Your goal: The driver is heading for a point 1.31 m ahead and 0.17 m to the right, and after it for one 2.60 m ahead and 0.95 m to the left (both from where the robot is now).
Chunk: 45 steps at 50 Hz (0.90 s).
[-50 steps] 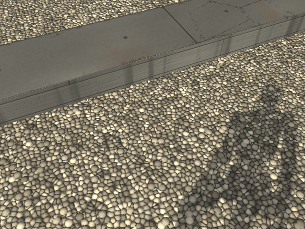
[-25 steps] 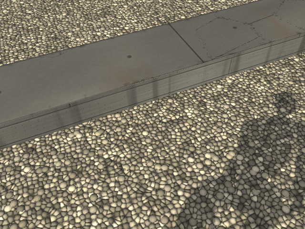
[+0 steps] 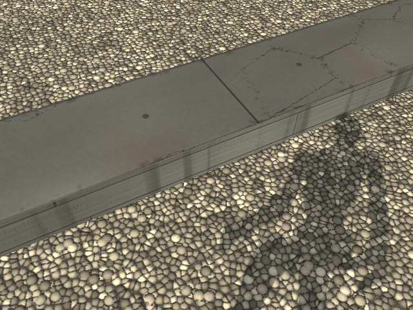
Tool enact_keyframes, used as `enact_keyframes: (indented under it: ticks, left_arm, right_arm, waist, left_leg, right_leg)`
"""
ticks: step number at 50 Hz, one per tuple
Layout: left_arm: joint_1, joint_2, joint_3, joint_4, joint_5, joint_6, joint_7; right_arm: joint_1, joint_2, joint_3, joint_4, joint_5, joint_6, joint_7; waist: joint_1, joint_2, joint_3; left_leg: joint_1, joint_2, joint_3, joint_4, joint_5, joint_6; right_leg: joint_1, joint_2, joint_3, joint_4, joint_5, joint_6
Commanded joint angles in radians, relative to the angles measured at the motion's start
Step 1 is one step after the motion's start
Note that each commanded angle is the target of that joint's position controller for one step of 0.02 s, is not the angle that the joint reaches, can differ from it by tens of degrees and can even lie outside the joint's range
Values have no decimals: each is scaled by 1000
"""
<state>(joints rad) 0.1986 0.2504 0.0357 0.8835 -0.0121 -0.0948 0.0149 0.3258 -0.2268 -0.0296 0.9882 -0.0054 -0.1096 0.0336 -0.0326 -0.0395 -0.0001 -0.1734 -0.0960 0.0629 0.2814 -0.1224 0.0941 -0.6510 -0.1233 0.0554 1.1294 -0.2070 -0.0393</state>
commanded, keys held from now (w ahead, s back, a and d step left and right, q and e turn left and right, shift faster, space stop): w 1.00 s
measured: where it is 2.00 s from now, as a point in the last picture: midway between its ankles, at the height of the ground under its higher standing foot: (215, 153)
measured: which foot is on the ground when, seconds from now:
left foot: down 0.00-0.32, up 0.34-0.84, down 0.86-1.00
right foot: up 0.00-0.28, down 0.30-0.86, up 0.88-1.00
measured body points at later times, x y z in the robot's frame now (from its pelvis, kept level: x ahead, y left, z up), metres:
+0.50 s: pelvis +0.27 -0.08 +0.00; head +0.29 -0.10 +0.45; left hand +0.33 +0.18 -0.12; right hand +0.36 -0.35 -0.14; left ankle +0.28 +0.08 -0.66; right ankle +0.29 -0.17 -0.74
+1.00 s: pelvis +0.54 -0.01 -0.01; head +0.57 +0.00 +0.44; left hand +0.59 +0.26 -0.15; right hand +0.65 -0.28 -0.12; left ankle +0.59 +0.07 -0.74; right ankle +0.46 -0.17 -0.65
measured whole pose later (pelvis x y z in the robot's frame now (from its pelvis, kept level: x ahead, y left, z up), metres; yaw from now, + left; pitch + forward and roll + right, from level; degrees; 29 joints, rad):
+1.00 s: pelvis +0.54 -0.01 -0.01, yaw +1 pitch +1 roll +0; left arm 0.27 0.27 0.05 0.95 -0.02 -0.10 0.00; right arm 0.18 -0.26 -0.05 0.90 0.00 -0.11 0.03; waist 0.00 -0.03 0.03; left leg -0.32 -0.03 0.06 0.43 -0.14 0.06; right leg -0.43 -0.06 0.03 1.16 -0.34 -0.05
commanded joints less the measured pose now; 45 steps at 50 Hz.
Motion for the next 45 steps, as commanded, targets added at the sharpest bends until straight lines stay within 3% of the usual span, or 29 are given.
enact_keyframes:
  ticks: [1,5,10,12,13,14,15,16,17,18,19,20,22,24,26,32,37,40,41,42,43,44,45]
  left_arm:
    - [33,42,11,-42,12,5,6]
    - [-126,29,6,-83,3,-5,-5]
    - [-255,42,2,-134,-10,-15,-35]
    - [-234,64,9,-140,-11,-24,-45]
    - [-182,82,18,-130,-10,-28,-47]
    - [-62,116,38,-94,-7,-31,-44]
    - [142,187,67,-41,-1,-34,-37]
    - [287,302,96,-13,15,-26,-34]
    - [309,234,77,-7,13,-23,-37]
    - [222,168,54,-21,8,-25,-37]
    - [122,132,41,-45,6,-23,-38]
    - [52,99,30,-57,9,-22,-43]
    - [15,69,21,-49,18,-27,-53]
    - [49,90,27,-24,18,-32,-51]
    - [86,115,34,-3,19,-31,-40]
    - [168,137,36,33,6,-15,-15]
    - [231,148,44,78,-4,5,-8]
    - [203,169,55,80,-9,16,-3]
    - [182,177,57,76,-6,20,-3]
    - [169,160,50,71,-1,26,-4]
    - [165,132,35,46,13,24,-5]
    - [284,-4,-6,38,13,1,-20]
    - [243,64,8,54,-3,-27,-24]
  right_arm:
    - [-42,-135,-22,-57,2,-17,-19]
    - [38,-163,-27,-40,19,-4,-33]
    - [111,-171,-32,-6,26,17,-36]
    - [103,-184,-37,-4,26,27,-38]
    - [85,-191,-39,-8,26,32,-39]
    - [66,-181,-34,-14,22,38,-38]
    - [55,-144,-18,-34,7,38,-37]
    - [147,-35,16,-55,4,17,-29]
    - [154,-55,15,-42,18,-10,-24]
    - [67,-158,-12,-65,45,-25,-20]
    - [1,-168,-15,-84,47,-27,-22]
    - [-35,-154,-19,-89,33,-20,-28]
    - [-9,-115,-23,-82,20,10,-35]
    - [2,-90,-22,-82,18,28,-37]
    - [-62,-97,-27,-107,11,34,-41]
    - [-284,-72,-20,-172,13,23,-27]
    - [-402,-82,-14,-220,25,9,-5]
    - [-364,-116,-25,-220,25,-4,8]
    - [-294,-139,-38,-202,24,-7,6]
    - [-141,-177,-61,-152,25,-7,-1]
    - [49,-245,-84,-108,16,-6,-11]
    - [150,-335,-106,-80,2,1,-11]
    - [131,-241,-77,-88,6,-2,-9]
  waist:
    - [47,73,54]
    - [-12,77,54]
    - [-51,92,80]
    - [-25,107,68]
    - [10,118,42]
    - [74,111,-26]
    - [152,67,-166]
    - [148,-170,-318]
    - [152,-222,-382]
    - [134,-148,-236]
    - [102,-81,-150]
    - [73,-24,-84]
    - [21,-46,-39]
    - [4,-35,-20]
    - [12,-18,5]
    - [75,-17,51]
    - [101,-24,94]
    - [60,-38,62]
    - [16,-50,14]
    - [-54,-41,-77]
    - [-120,39,-217]
    - [-68,312,-352]
    - [-90,267,-370]
  left_leg:
    - [-101,285,-216,-201,59,172]
    - [-19,268,-166,-182,73,126]
    - [140,329,-185,-110,45,111]
    - [183,352,-198,-56,91,96]
    - [185,347,-190,3,198,83]
    - [168,302,-151,145,362,60]
    - [34,242,-95,406,355,25]
    - [-390,81,-7,818,10,-56]
    - [-548,48,-152,993,-424,-50]
    - [-632,112,-183,1062,-367,-27]
    - [-614,169,-152,1034,-268,-19]
    - [-574,204,-136,969,-193,-25]
    - [-462,240,-132,881,-118,-37]
    - [-457,240,-118,839,-76,-53]
    - [-522,243,-117,751,-1,-69]
    - [-515,208,-79,398,228,-78]
    - [-542,190,-80,271,161,-50]
    - [-430,158,-54,232,59,-15]
    - [-310,124,-24,221,42,2]
    - [-105,91,0,206,51,28]
    - [212,223,-150,231,69,88]
    - [582,464,-630,137,-125,252]
    - [586,478,-787,25,-203,240]
  right_leg:
    - [-23,-43,4,-149,156,27]
    - [10,2,-33,-428,303,36]
    - [6,31,-42,-577,220,18]
    - [61,47,-51,-620,143,-10]
    - [145,70,-71,-640,115,-27]
    - [305,103,-96,-663,105,-51]
    - [594,28,-11,-633,130,-104]
    - [1010,-225,407,-678,23,-256]
    - [1061,-291,685,-824,-63,-299]
    - [940,-258,556,-835,-71,-243]
    - [793,-219,406,-852,7,-210]
    - [660,-172,304,-892,82,-194]
    - [515,-108,184,-955,158,-172]
    - [481,-91,117,-981,267,-186]
    - [502,-92,86,-996,336,-192]
    - [554,-66,8,-1029,260,-158]
    - [704,-126,17,-980,255,-151]
    - [750,-145,14,-895,420,-127]
    - [743,-128,-4,-810,587,-113]
    - [699,-76,-41,-635,696,-91]
    - [502,-19,-80,-351,519,-56]
    - [75,168,-89,37,-59,17]
    - [-49,160,67,171,-359,-3]
Velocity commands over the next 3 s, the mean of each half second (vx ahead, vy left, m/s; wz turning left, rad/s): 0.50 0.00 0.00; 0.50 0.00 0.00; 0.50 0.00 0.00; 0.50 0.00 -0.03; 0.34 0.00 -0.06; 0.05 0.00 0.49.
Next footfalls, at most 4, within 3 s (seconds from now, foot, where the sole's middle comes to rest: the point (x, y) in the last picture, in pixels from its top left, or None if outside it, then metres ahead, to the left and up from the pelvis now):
0.30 right None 0.33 -0.17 -0.78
0.86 left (186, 276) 0.64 0.07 -0.78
1.40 right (246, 206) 0.91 -0.16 -0.78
1.94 left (182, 121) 1.21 0.08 -0.61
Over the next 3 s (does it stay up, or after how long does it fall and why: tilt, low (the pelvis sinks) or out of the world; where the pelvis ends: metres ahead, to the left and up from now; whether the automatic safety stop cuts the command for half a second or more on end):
stays up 1.33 0.01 0.16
